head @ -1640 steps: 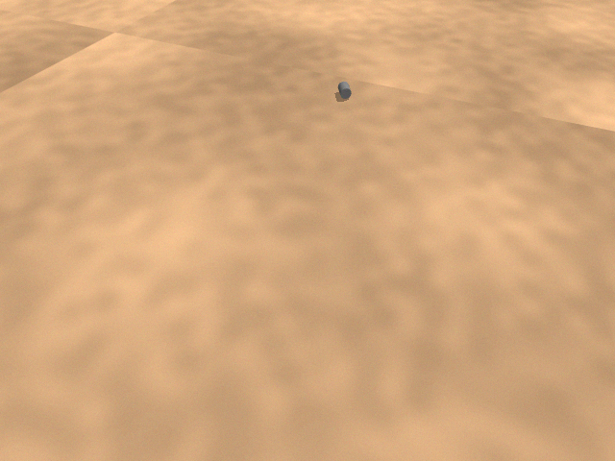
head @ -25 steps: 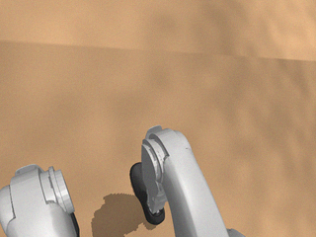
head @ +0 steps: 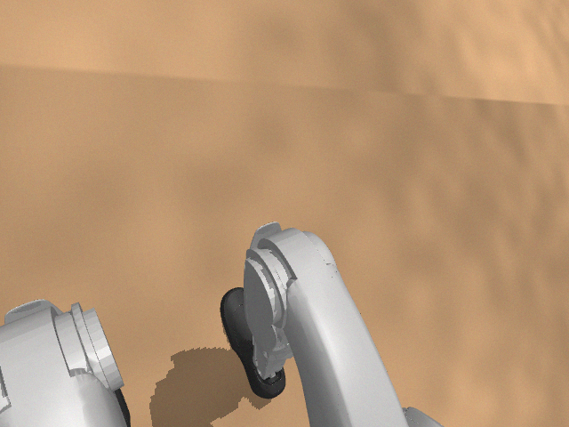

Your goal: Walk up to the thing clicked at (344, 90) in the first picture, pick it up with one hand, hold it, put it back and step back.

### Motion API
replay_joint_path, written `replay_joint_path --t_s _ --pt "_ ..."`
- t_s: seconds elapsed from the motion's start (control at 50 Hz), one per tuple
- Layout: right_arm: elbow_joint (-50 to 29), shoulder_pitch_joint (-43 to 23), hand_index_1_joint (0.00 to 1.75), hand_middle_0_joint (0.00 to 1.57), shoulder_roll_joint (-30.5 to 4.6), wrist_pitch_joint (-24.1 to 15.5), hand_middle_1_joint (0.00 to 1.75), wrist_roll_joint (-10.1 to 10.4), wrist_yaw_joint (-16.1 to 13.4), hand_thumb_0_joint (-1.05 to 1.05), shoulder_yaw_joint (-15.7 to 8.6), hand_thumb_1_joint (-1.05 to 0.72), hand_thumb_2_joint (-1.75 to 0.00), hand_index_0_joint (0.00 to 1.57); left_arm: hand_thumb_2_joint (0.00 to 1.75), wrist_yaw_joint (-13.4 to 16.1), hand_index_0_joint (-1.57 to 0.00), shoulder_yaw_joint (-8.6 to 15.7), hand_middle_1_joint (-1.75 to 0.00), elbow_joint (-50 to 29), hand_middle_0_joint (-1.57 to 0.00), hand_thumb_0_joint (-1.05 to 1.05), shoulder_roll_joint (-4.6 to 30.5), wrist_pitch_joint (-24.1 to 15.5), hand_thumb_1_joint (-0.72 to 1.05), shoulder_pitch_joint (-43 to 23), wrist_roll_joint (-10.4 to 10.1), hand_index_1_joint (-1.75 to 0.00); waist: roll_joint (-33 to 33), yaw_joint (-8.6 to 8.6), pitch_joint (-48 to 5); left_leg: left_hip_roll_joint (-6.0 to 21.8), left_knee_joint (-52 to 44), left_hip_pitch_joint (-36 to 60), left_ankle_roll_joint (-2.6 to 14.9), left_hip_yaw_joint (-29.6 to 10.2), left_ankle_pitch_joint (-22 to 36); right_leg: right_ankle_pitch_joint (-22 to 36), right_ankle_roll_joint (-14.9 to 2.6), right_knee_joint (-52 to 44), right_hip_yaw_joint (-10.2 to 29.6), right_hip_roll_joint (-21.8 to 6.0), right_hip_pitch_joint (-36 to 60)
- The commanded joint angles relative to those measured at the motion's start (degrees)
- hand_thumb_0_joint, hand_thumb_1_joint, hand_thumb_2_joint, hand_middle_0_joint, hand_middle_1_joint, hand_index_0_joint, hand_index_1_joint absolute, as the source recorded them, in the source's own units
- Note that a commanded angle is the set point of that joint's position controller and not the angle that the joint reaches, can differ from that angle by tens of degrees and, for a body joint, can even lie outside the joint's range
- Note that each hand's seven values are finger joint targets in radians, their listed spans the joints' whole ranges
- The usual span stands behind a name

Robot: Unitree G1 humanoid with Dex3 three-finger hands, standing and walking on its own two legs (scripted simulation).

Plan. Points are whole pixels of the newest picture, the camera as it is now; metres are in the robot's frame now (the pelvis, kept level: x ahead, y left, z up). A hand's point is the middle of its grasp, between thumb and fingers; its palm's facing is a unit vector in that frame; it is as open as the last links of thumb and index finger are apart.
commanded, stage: close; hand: left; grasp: from above
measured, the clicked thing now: out of the picture +0.44 +0.32 -0.27
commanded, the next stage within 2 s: settle in 1.28 s
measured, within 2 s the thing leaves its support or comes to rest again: leaves its support in 1.72 s
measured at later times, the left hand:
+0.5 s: hand out of the picture +0.43 +0.32 -0.25, palm faces -0.37 -0.27 -0.89, open 12.4 cm
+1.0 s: hand out of the picture +0.43 +0.32 -0.24, palm faces -0.38 -0.26 -0.89, open 12.3 cm
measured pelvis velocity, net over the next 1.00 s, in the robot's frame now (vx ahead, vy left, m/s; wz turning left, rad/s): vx -0.01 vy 0.00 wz -0.01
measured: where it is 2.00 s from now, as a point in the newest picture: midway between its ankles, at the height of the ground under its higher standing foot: (193, 403)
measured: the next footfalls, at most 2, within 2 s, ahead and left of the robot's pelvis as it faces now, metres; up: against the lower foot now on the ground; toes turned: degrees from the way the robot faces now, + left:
none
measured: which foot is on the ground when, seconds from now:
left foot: down 0.00-1.00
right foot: down 0.00-1.00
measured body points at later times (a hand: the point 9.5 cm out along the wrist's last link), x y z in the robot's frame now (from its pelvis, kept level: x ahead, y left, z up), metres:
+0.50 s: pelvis -0.01 +0.00 +0.00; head +0.27 +0.13 +0.34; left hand +0.44 +0.33 -0.19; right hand +0.03 -0.25 -0.04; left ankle +0.06 +0.12 -0.27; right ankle +0.12 -0.13 -0.27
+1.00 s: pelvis -0.01 +0.00 +0.01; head +0.27 +0.13 +0.34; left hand +0.44 +0.33 -0.19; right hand +0.02 -0.25 -0.03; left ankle +0.06 +0.12 -0.27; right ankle +0.12 -0.13 -0.27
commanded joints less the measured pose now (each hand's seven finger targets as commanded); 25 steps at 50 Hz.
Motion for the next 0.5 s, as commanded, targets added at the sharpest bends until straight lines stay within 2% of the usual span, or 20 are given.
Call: replay_joint_path --t_s 0.0,0.02,0.04,0.06,0.1,0.12,0.2,0.28,0.3,0.32,0.4,0.42,0.44,0.48 --pt "0.58 11.16 0.3 0.2 -19.38 -0.6 0.3 0.26 -0.4 0.0 -4.78 -0.89 -0.9 0.2 0.86 2.05 -0.23 -0.52 -0.88 -5.31 -0.24 0.0 12.41 0.09 -0.36 -14.26 -0.13 -0.88 29.58 -3.3 -33.17 1.94 -16.88 26.59 -0.31 5.12 10.98 12.0 -4.87 -9.79 -7.03 1.58 19.3" --pt "0.64 11.04 0.3 0.2 -19.66 -0.55 0.3 0.38 -0.49 0.0 -4.74 -0.89 -0.9 0.2 0.85 1.96 -0.24 -0.24 -0.86 -6.41 -0.25 0.0 13.13 0.07 -0.35 -14.16 -0.13 -0.88 29.67 -2.85 -34.2 2.02 -16.96 27.32 -0.34 4.92 11.74 12.46 -4.86 -9.82 -6.97 1.56 19.67" --pt "0.53 11.47 0.3 0.2 -19.43 -0.58 0.3 0.16 -0.51 0.0 -4.57 -0.9 -0.9 0.2 0.83 1.8 -0.25 -0.59 -0.86 -5.53 -0.26 0.0 12.79 0.25 -0.34 -13.88 0.1 -0.87 29.26 -3.44 -34.33 1.94 -16.38 27.62 -0.24 5.19 12.29 13.08 -4.82 -9.9 -6.97 1.65 20.25" --pt "0.76 11.89 0.3 0.2 -19.83 -0.36 0.3 0.11 -0.55 0.0 -4.72 -0.9 -0.9 0.2 0.82 1.89 -0.26 -0.32 -0.84 -5.59 -0.27 0.0 13.17 0.25 -0.32 -13.18 -0.2 -0.85 30.08 -3.22 -35.39 2.07 -16.94 28.21 -0.41 5.18 13.53 14.06 -4.94 -10.3 -6.8 1.97 21.65" --pt "0.36 10.99 0.3 0.2 -19.57 -0.43 0.3 0.66 -0.85 0.0 -4.24 -0.9 -0.9 0.2 0.81 2.1 -0.28 -0.63 -0.83 -5.31 -0.29 0.0 13.72 0.21 -0.31 -13.23 -0.24 -0.84 28.48 -3.03 -34.42 2.14 -16.5 26.5 -0.23 4.93 12.62 13.64 -4.78 -10.29 -6.76 1.92 21.44" --pt "0.15 11.77 0.3 0.2 -19.61 -0.41 0.3 0.39 -0.8 0.0 -4.24 -0.89 -0.9 0.2 0.8 2.02 -0.29 -0.67 -0.82 -4.96 -0.3 0.0 12.83 0.25 -0.28 -13.45 -0.01 -0.83 28.03 -3.7 -34.06 1.99 -16.42 26.79 -0.15 4.94 12.96 13.81 -4.73 -10.28 -7.08 1.85 21.17" --pt "-0.15 10.78 0.3 0.2 -19.77 -0.32 0.3 0.66 -1.17 0.0 -3.86 -0.89 -0.9 0.2 0.76 1.79 -0.33 -1.42 -0.79 -4.97 -0.34 0.0 13.5 -0.04 -0.23 -13.91 -0.51 -0.8 27.75 -3.85 -32.79 2.22 -16.64 26.26 -0.18 4.78 11.74 12.92 -4.78 -10.7 -7.06 1.99 20.95" --pt "-0.46 10.45 0.3 0.2 -20.27 -0.34 0.3 0.8 -1.41 0.0 -4.09 -0.89 -0.9 0.2 0.75 1.82 -0.38 -1.45 -0.76 -5.77 -0.39 0.0 14.18 -0.47 -0.17 -14.32 -0.32 -0.77 28.95 -3.61 -31.66 2.34 -17.83 26.33 -0.41 4.23 9.41 10.8 -4.89 -10.56 -7.26 1.76 19.6" --pt "-1.06 11.16 0.3 0.2 -20.4 -0.22 0.3 0.66 -1.37 0.0 -3.93 -0.89 -0.9 0.2 0.71 1.96 -0.39 -1.0 -0.75 -5.86 -0.39 0.0 14.49 -0.47 -0.16 -14.59 0.14 -0.75 28.45 -3.8 -32.87 2.38 -17.85 27.12 -0.41 3.95 10.37 11.64 -4.85 -10.57 -7.5 1.94 19.87" --pt "-1.26 10.2 0.3 0.2 -20.08 -0.38 0.3 0.71 -1.27 0.0 -3.87 -0.89 -0.9 0.2 0.71 1.68 -0.41 -2.2 -0.74 -5.39 -0.41 0.0 12.85 -0.48 -0.13 -14.58 0.18 -0.74 28.26 -4.3 -30.94 2.32 -17.43 26.27 -0.33 4.13 9.17 10.66 -4.78 -10.3 -7.58 1.66 18.75" --pt "-1.18 10.93 0.3 0.2 -20.48 -0.07 0.3 0.9 -1.86 0.0 -4.02 -0.89 -0.9 0.2 0.71 2.32 -0.45 -1.25 -0.74 -6.13 -0.46 0.0 14.98 -0.72 -0.08 -13.54 -0.03 -0.74 27.56 -3.44 -32.46 2.31 -17.85 26.0 -0.22 4.66 9.36 11.07 -4.8 -11.98 -6.86 2.26 21.35" --pt "-1.58 10.92 0.3 0.2 -20.6 -0.21 0.3 0.66 -1.74 0.0 -4.55 -0.89 -0.9 0.2 0.69 2.14 -0.46 -2.51 -0.71 -5.93 -0.47 0.0 13.23 -0.56 -0.07 -13.99 0.18 -0.72 27.86 -3.98 -32.31 2.21 -17.14 26.26 -0.07 5.09 9.91 11.65 -4.78 -11.84 -6.73 2.2 20.95" --pt "-1.06 11.41 0.3 0.2 -20.05 -0.17 0.3 0.6 -1.65 0.0 -3.74 -0.89 -0.9 0.2 0.71 2.39 -0.47 -1.32 -0.72 -5.6 -0.47 0.0 14.24 -0.56 -0.06 -14.22 -0.03 -0.73 27.26 -3.72 -32.95 2.35 -17.44 26.41 -0.13 4.6 10.57 11.94 -4.7 -11.74 -7.23 2.12 20.85" --pt "-1.21 10.9 0.3 0.2 -19.9 -0.15 0.3 0.67 -1.75 0.0 -3.81 -0.89 -0.9 0.2 0.69 2.3 -0.49 -2.06 -0.71 -5.22 -0.5 0.0 13.19 -0.38 -0.03 -13.15 -0.75 -0.71 26.3 -4.13 -31.58 2.27 -16.99 25.11 0.01 5.08 9.22 11.21 -4.57 -12.37 -6.81 2.12 21.18"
